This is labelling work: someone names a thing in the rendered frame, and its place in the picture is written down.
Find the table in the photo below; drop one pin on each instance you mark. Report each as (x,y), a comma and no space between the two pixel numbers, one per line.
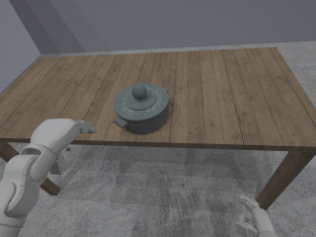
(234,99)

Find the robot left hand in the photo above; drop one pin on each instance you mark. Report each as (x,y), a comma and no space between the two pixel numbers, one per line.
(56,134)

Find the knob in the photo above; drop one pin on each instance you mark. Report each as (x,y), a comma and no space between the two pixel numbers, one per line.
(138,92)

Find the robot left forearm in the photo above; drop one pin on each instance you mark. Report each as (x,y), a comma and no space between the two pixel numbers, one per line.
(20,187)

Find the robot right hand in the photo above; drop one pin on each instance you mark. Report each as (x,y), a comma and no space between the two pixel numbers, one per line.
(259,222)

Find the lid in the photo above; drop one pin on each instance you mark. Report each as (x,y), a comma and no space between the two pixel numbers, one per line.
(151,106)

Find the pot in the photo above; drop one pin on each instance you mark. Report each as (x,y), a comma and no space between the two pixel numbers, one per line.
(143,127)

